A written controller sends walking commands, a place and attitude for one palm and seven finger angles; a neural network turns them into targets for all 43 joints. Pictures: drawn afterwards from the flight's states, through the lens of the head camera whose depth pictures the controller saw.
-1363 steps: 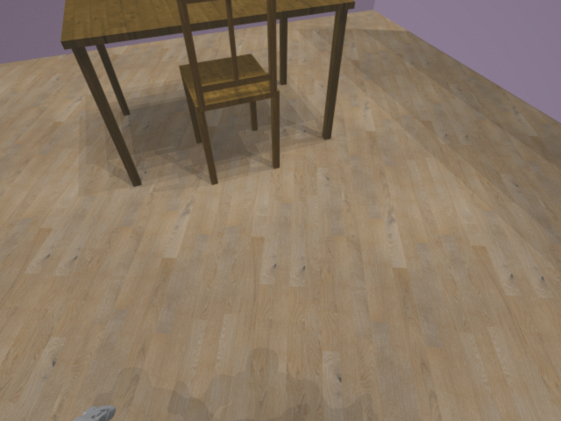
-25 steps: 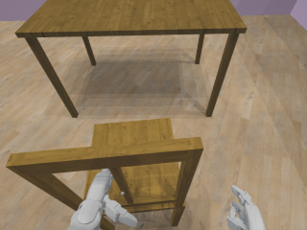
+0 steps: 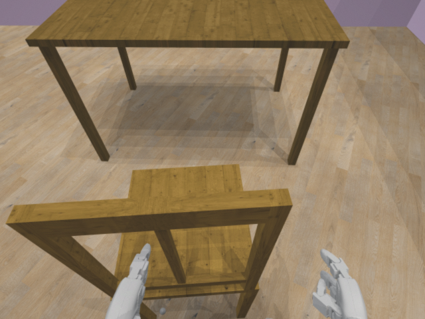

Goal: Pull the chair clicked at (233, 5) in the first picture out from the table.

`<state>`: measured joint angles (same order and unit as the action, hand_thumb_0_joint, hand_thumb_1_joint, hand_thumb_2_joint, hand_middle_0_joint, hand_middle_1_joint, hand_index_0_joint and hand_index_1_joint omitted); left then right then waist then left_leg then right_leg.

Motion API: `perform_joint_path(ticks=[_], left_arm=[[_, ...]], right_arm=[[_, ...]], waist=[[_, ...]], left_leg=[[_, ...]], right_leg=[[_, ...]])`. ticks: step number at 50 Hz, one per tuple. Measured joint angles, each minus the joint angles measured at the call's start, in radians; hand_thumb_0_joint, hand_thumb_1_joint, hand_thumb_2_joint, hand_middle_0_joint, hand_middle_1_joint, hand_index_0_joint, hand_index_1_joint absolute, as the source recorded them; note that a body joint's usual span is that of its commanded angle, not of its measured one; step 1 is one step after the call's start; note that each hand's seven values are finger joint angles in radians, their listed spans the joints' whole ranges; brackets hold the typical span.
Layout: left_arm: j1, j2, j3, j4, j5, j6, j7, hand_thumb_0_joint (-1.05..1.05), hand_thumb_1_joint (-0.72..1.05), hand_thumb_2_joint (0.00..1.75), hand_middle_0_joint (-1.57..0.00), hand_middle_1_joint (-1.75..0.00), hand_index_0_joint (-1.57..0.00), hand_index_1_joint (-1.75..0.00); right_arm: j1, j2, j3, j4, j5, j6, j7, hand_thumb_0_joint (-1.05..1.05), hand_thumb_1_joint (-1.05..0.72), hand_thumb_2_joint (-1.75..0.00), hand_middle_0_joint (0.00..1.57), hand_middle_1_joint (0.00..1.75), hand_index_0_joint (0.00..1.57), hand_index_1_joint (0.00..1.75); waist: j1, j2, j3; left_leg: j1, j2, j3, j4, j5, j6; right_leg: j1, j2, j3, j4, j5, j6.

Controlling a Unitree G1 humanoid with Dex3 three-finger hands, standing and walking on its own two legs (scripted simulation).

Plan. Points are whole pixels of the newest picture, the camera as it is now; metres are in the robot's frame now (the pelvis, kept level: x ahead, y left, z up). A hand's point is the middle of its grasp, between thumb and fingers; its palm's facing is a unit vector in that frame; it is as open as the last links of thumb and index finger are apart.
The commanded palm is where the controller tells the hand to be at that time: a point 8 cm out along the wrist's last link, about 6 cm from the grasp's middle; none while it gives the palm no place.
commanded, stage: draw the fingers out of the gap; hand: left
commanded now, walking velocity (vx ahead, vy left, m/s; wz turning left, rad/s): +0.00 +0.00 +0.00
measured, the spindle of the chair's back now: (173, 258) +0.24 +0.09 -0.02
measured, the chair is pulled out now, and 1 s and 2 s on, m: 0.67 0.67 0.67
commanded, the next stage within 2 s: draw the hand back to the body in 0.32 s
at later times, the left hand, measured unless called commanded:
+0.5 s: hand out of the picture +0.10 +0.10 +0.00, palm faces -0.04 -0.99 -0.10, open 17.3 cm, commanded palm +0.08 +0.15 +0.03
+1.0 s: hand (99, 313) +0.13 +0.16 +0.09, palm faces +0.08 -0.98 -0.21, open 17.1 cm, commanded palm +0.09 +0.21 +0.12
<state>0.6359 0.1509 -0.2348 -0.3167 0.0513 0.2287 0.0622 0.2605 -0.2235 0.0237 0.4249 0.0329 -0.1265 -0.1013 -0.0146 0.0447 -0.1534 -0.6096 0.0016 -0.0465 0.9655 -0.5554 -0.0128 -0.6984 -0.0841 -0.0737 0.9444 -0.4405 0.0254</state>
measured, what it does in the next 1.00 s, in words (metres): stands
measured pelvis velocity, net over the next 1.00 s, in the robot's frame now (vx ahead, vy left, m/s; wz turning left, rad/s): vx -0.02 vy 0.00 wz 0.00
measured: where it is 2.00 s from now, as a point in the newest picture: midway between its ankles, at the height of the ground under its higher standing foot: outside the picture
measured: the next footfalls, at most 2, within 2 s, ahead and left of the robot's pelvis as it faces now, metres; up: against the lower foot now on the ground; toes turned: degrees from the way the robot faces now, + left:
none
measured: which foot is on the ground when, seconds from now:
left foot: down 0.00-1.00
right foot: down 0.00-1.00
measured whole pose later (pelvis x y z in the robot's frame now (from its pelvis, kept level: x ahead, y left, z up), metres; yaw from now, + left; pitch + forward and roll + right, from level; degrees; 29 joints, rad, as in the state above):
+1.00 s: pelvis -0.02 +0.00 -0.01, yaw +0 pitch +9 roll -1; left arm 0.81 0.25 0.03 -0.55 -0.13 -0.15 -0.03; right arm 0.24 -0.18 -0.01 0.48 0.07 -0.15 -0.11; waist 0.05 0.07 -0.13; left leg -0.62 0.02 -0.06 1.02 -0.57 -0.02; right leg -0.70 -0.07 -0.09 0.98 -0.44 0.02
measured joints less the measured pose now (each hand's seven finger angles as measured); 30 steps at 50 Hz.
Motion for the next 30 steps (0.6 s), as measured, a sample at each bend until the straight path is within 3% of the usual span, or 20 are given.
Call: perform_joint_path(ticks=[23, 27, 30], left_arm=[[0.231, 0.006, -0.031, -0.145, 0.048, -0.012, -0.004, -0.02, -0.51, 0.21, 0.0, 0.0, -0.01, 0.0], [0.246, -0.015, 0.026, -0.154, -0.062, -0.145, 0.001, -0.04, -0.47, 0.23, -0.01, 0.0, -0.01, 0.0], [0.233, -0.027, 0.056, -0.188, -0.11, -0.268, -0.004, -0.04, -0.46, 0.24, 0.0, 0.0, -0.01, 0.0]], right_arm=[[0.024, 0.014, -0.012, -0.073, 0.012, 0.019, -0.013, 0.01, -0.9, -0.9, 0.21, 0.3, 0.2, 0.3], [0.022, 0.017, -0.016, -0.055, 0.015, -0.03, -0.008, 0.01, -0.9, -0.9, 0.2, 0.3, 0.2, 0.3], [0.017, 0.018, -0.023, -0.029, 0.016, -0.059, 0.006, 0.01, -0.9, -0.9, 0.2, 0.3, 0.2, 0.3]], waist=[[0.01, -0.003, -0.03], [0.013, -0.009, -0.026], [0.023, -0.011, -0.021]], left_leg=[[-0.058, 0.003, 0.006, 0.077, -0.028, 0.004], [-0.087, 0.004, -0.001, 0.105, -0.036, 0.001], [-0.109, 0.004, -0.009, 0.129, -0.043, -0.002]], right_leg=[[-0.058, 0.003, 0.01, 0.065, -0.016, 0.003], [-0.082, 0.003, 0.004, 0.087, -0.022, 0.001], [-0.099, 0.003, -0.002, 0.105, -0.028, -0.001]])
